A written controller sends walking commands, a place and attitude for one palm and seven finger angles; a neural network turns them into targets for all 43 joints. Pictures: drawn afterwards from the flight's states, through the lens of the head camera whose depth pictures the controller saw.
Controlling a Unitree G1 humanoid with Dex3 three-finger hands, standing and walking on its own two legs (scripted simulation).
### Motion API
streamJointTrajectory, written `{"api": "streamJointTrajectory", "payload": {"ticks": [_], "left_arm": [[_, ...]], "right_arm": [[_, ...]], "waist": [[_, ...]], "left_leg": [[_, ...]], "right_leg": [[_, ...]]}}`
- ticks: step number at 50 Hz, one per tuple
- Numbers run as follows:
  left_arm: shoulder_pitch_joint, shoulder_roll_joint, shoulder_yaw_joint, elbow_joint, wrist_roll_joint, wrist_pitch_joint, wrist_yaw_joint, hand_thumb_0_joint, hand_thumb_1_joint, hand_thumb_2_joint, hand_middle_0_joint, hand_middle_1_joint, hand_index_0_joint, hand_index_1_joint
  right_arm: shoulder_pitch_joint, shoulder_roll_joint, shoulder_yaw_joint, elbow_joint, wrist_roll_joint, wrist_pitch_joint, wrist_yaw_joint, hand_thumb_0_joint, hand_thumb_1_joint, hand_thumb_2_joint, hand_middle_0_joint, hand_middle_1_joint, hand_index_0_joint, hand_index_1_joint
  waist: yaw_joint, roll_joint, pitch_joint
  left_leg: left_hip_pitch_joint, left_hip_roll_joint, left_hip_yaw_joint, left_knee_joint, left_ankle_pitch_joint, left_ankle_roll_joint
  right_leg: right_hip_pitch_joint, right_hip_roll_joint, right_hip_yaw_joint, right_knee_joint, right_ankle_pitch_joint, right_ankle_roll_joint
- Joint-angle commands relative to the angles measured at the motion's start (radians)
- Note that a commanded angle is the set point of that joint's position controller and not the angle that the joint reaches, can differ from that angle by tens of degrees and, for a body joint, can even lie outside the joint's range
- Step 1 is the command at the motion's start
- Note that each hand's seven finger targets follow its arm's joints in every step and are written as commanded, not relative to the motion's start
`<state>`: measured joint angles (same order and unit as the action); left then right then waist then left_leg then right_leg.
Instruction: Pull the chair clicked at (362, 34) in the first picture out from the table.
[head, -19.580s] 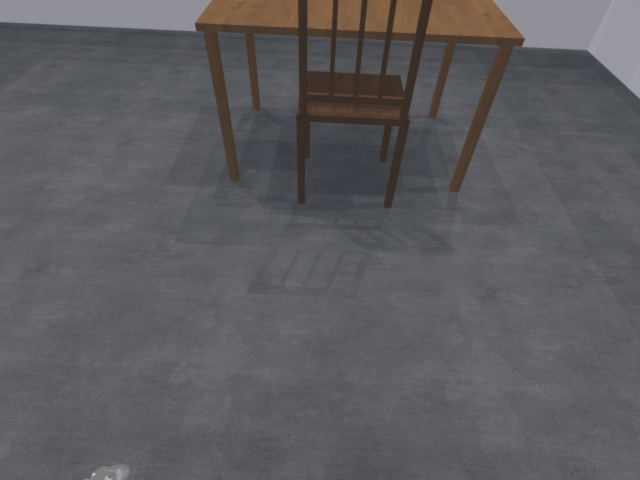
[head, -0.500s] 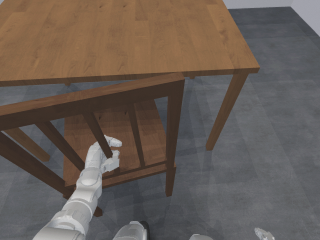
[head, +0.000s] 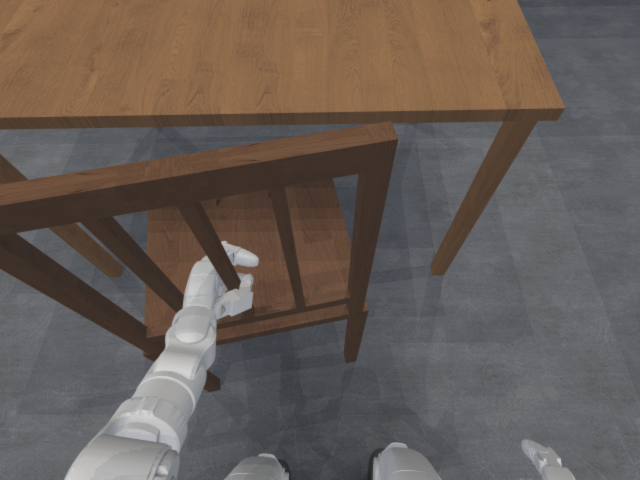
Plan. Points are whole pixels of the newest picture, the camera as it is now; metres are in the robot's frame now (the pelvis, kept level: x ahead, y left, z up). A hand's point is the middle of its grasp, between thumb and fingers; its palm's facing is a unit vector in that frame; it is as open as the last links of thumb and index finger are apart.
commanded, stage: step backward, pulling the chair out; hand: left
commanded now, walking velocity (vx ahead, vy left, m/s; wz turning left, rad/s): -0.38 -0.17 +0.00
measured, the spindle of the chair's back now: (226, 270) +0.37 +0.15 -0.03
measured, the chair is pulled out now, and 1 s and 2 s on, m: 0.19 0.36 0.54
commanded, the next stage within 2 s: stop walking, hand still on the chair in 1.84 s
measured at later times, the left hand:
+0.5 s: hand (232, 350) +0.27 +0.13 -0.06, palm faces -0.05 -0.98 -0.19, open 5.0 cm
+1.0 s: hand (234, 427) +0.18 +0.12 -0.06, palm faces -0.03 -0.98 -0.19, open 5.0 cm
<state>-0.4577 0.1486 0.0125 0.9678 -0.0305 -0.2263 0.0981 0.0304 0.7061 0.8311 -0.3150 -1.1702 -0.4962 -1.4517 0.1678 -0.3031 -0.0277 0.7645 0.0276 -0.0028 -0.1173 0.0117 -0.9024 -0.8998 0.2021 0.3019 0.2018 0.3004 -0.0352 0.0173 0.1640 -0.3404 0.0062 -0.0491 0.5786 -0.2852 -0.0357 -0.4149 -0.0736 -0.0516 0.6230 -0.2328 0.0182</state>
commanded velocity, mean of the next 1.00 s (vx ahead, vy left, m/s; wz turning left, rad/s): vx -0.38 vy -0.04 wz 0.06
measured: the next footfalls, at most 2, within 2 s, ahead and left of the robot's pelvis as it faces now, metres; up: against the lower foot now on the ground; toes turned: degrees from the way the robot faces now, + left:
right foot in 0.58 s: -0.08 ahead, -0.12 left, +0.00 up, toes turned -2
left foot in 0.88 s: -0.12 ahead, +0.14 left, +0.00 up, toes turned +0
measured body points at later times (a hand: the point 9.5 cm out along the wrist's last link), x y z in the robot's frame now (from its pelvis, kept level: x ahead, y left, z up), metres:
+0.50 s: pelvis -0.07 +0.01 +0.00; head +0.01 +0.01 +0.44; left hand +0.27 +0.18 -0.05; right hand +0.01 -0.25 -0.12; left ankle +0.00 +0.15 -0.73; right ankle -0.06 -0.12 -0.71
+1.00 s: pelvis -0.18 +0.00 +0.00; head -0.08 -0.01 +0.44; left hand +0.18 +0.17 -0.05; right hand -0.06 -0.29 -0.11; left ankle -0.16 +0.14 -0.73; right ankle -0.12 -0.12 -0.73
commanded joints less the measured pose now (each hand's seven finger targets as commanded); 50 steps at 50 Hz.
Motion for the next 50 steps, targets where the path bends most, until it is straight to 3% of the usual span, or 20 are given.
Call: {"api": "streamJointTrajectory", "payload": {"ticks": [1, 6, 10, 13, 15, 17, 19, 21, 24, 27, 30, 31, 32, 33, 34, 36, 41, 43, 47, 50], "left_arm": [[-0.326, 0.149, -0.013, -0.244, 0.033, -0.064, 0.005, 0.000, 0.900, 0.900, -0.500, -1.450, -0.500, -1.450], [-0.192, 0.200, 0.049, -0.235, 0.038, -0.075, 0.006, 0.000, 0.900, 0.900, -0.500, -1.450, -0.500, -1.450], [-0.149, 0.233, 0.063, -0.274, 0.034, -0.079, 0.010, 0.000, 0.900, 0.900, -0.500, -1.450, -0.500, -1.450], [-0.113, 0.244, 0.064, -0.266, 0.031, -0.049, 0.014, 0.000, 0.900, 0.900, -0.500, -1.450, -0.500, -1.450], [-0.108, 0.227, 0.056, -0.278, 0.032, -0.045, 0.016, 0.000, 0.900, 0.900, -0.500, -1.450, -0.500, -1.450], [-0.109, 0.190, 0.028, -0.318, 0.027, -0.046, 0.014, 0.000, 0.900, 0.900, -0.500, -1.450, -0.500, -1.450], [-0.188, 0.147, -0.007, -0.341, 0.018, -0.048, 0.002, 0.000, 0.900, 0.900, -0.500, -1.450, -0.500, -1.450], [-0.224, 0.175, 0.010, -0.347, 0.024, -0.041, 0.012, 0.000, 0.900, 0.900, -0.500, -1.450, -0.500, -1.450], [-0.253, 0.134, -0.017, -0.283, 0.029, -0.053, 0.010, 0.000, 0.900, 0.900, -0.500, -1.450, -0.500, -1.450], [-0.262, 0.149, -0.011, -0.233, 0.037, -0.069, 0.004, 0.000, 0.900, 0.900, -0.500, -1.450, -0.500, -1.450], [-0.227, 0.190, 0.024, -0.202, 0.044, -0.083, -0.004, 0.000, 0.900, 0.900, -0.500, -1.450, -0.500, -1.450], [-0.199, 0.236, 0.061, -0.189, 0.041, -0.083, -0.003, 0.000, 0.900, 0.900, -0.500, -1.450, -0.500, -1.450], [-0.207, 0.272, 0.088, -0.181, 0.034, -0.089, 0.002, 0.000, 0.900, 0.900, -0.500, -1.450, -0.500, -1.450], [-0.238, 0.297, 0.099, -0.192, 0.034, -0.089, 0.006, 0.000, 0.900, 0.900, -0.500, -1.450, -0.500, -1.450], [-0.233, 0.288, 0.103, -0.176, 0.041, -0.077, 0.006, 0.000, 0.900, 0.900, -0.500, -1.450, -0.500, -1.450], [-0.213, 0.263, 0.088, -0.173, 0.035, -0.058, 0.007, 0.000, 0.900, 0.900, -0.500, -1.450, -0.500, -1.450], [-0.183, 0.256, 0.091, -0.151, 0.016, -0.026, 0.027, 0.000, 0.900, 0.900, -0.500, -1.450, -0.500, -1.450], [-0.234, 0.226, 0.050, -0.191, 0.012, -0.022, 0.023, 0.000, 0.900, 0.900, -0.500, -1.450, -0.500, -1.450], [-0.289, 0.140, -0.022, -0.235, 0.015, -0.032, 0.010, 0.000, 0.900, 0.900, -0.500, -1.450, -0.500, -1.450], [-0.259, 0.139, -0.015, -0.252, 0.023, -0.040, 0.003, 0.000, 0.900, 0.900, -0.500, -1.450, -0.500, -1.450]], "right_arm": [[0.066, -0.085, -0.032, -0.119, -0.014, -0.020, -0.001, 0.000, -0.900, -0.900, 0.200, 0.300, 0.200, 0.300], [0.078, -0.085, -0.049, -0.157, -0.014, 0.001, 0.012, 0.000, -0.900, -0.900, 0.200, 0.300, 0.200, 0.300], [0.037, -0.068, -0.046, -0.192, -0.006, 0.009, 0.006, 0.000, -0.900, -0.900, 0.200, 0.300, 0.200, 0.300], [0.013, -0.064, -0.030, -0.196, -0.007, 0.011, -0.003, 0.000, -0.900, -0.900, 0.200, 0.300, 0.200, 0.300], [0.016, -0.072, -0.018, -0.192, -0.012, 0.008, -0.010, 0.000, -0.900, -0.900, 0.200, 0.300, 0.200, 0.300], [-0.003, -0.101, -0.021, -0.200, -0.019, 0.009, -0.015, 0.000, -0.900, -0.900, 0.200, 0.300, 0.200, 0.300], [-0.017, -0.073, -0.022, -0.203, -0.019, 0.016, 0.004, 0.000, -0.900, -0.900, 0.200, 0.300, 0.200, 0.300], [-0.015, -0.069, -0.022, -0.186, -0.024, 0.008, 0.003, 0.000, -0.900, -0.900, 0.200, 0.300, 0.200, 0.300], [0.075, -0.076, -0.041, -0.126, -0.031, -0.020, 0.018, 0.000, -0.900, -0.900, 0.200, 0.300, 0.200, 0.300], [0.101, -0.079, -0.041, -0.089, -0.035, -0.039, 0.027, 0.000, -0.900, -0.900, 0.200, 0.300, 0.200, 0.300], [0.083, -0.076, -0.041, -0.086, -0.030, -0.038, 0.035, 0.000, -0.900, -0.900, 0.200, 0.300, 0.200, 0.300], [0.087, -0.081, -0.051, -0.090, -0.018, -0.036, 0.030, 0.000, -0.900, -0.900, 0.200, 0.300, 0.200, 0.300], [0.091, -0.071, -0.061, -0.102, -0.008, -0.034, 0.026, 0.000, -0.900, -0.900, 0.200, 0.300, 0.200, 0.300], [0.040, -0.065, -0.058, -0.124, 0.004, -0.035, 0.020, 0.000, -0.900, -0.900, 0.200, 0.300, 0.200, 0.300], [-0.031, -0.070, -0.050, -0.132, 0.003, -0.043, 0.019, 0.000, -0.900, -0.900, 0.200, 0.300, 0.200, 0.300], [-0.051, -0.061, -0.027, -0.129, -0.009, -0.044, 0.016, 0.000, -0.900, -0.900, 0.200, 0.300, 0.200, 0.300], [0.006, -0.077, -0.016, -0.111, -0.002, -0.031, -0.006, 0.000, -0.900, -0.900, 0.200, 0.300, 0.200, 0.300], [0.053, -0.098, -0.029, -0.110, 0.000, -0.027, -0.013, 0.000, -0.900, -0.900, 0.200, 0.300, 0.200, 0.300], [0.082, -0.094, -0.037, -0.148, -0.005, -0.001, -0.006, 0.000, -0.900, -0.900, 0.200, 0.300, 0.200, 0.300], [0.046, -0.082, -0.039, -0.173, -0.015, 0.010, 0.009, 0.000, -0.900, -0.900, 0.200, 0.300, 0.200, 0.300]], "waist": [[-0.017, 0.088, -0.529], [-0.015, 0.088, -0.581], [-0.013, -0.034, -0.572], [0.005, -0.103, -0.525], [-0.004, -0.138, -0.488], [-0.004, 0.086, -0.447], [0.003, 0.197, -0.425], [0.006, 0.249, -0.374], [-0.020, 0.216, -0.416], [-0.025, 0.238, -0.442], [-0.005, 0.242, -0.468], [-0.003, 0.111, -0.502], [-0.020, -0.093, -0.520], [-0.014, -0.232, -0.484], [0.024, -0.223, -0.461], [0.029, -0.047, -0.444], [0.014, -0.109, -0.461], [-0.001, -0.131, -0.494], [-0.021, 0.052, -0.507], [-0.002, 0.185, -0.501]], "left_leg": [[0.249, 0.219, -0.119, -0.009, 0.845, 0.084], [0.196, 0.202, -0.085, 0.024, 0.793, 0.053], [0.019, 0.066, 0.023, 0.129, 0.138, -0.006], [-0.023, 0.029, 0.011, 0.130, -0.154, 0.002], [0.034, 0.049, 0.007, -0.017, -0.009, 0.021], [0.060, 0.190, -0.157, -0.186, 0.298, 0.093], [-0.022, 0.307, -0.250, -0.239, 0.247, 0.157], [-0.045, 0.330, -0.262, -0.230, 0.223, 0.189], [0.228, 0.302, -0.228, -0.098, 0.583, 0.179], [0.355, 0.282, -0.230, -0.062, 0.694, 0.165], [0.301, 0.230, -0.166, 0.008, 0.657, 0.125], [0.213, 0.185, -0.106, 0.048, 0.546, 0.090], [0.118, 0.105, 0.005, 0.126, 0.363, 0.041], [-0.020, 0.022, 0.047, 0.255, -0.020, 0.004], [-0.102, 0.001, -0.022, 0.376, -0.167, 0.008], [-0.130, 0.027, -0.081, 0.370, -0.178, 0.008], [-0.027, 0.044, -0.032, 0.017, 0.009, 0.004], [0.097, 0.097, -0.033, -0.085, 0.282, 0.025], [0.238, 0.198, -0.076, -0.066, 0.719, 0.076], [0.134, 0.230, -0.108, -0.095, 0.602, 0.095]], "right_leg": [[0.220, -0.033, 0.066, -0.004, 0.405, -0.024], [0.321, -0.049, 0.082, -0.045, 0.584, -0.055], [0.378, -0.198, 0.180, -0.133, 0.700, -0.117], [0.312, -0.250, 0.187, -0.202, 0.490, -0.125], [0.250, -0.179, 0.110, -0.191, 0.310, -0.080], [0.178, 0.007, 0.015, -0.020, 0.111, -0.004], [0.170, 0.057, 0.039, 0.150, -0.172, -0.022], [0.118, 0.055, 0.050, 0.226, -0.232, -0.032], [0.039, 0.065, 0.061, 0.058, -0.197, -0.026], [0.032, 0.082, 0.070, -0.073, -0.162, -0.026], [0.164, 0.062, 0.080, -0.257, 0.094, -0.027], [0.265, 0.032, 0.088, -0.267, 0.272, -0.030], [0.340, -0.083, 0.171, -0.265, 0.500, -0.054], [0.360, -0.217, 0.259, -0.237, 0.698, -0.097], [0.342, -0.273, 0.281, -0.216, 0.754, -0.125], [0.345, -0.293, 0.265, -0.171, 0.693, -0.172], [0.440, -0.230, 0.187, -0.096, 0.751, -0.109], [0.376, -0.188, 0.153, -0.084, 0.685, -0.067], [0.271, -0.045, 0.068, -0.050, 0.519, -0.013], [0.282, -0.012, 0.069, -0.011, 0.232, -0.027]]}}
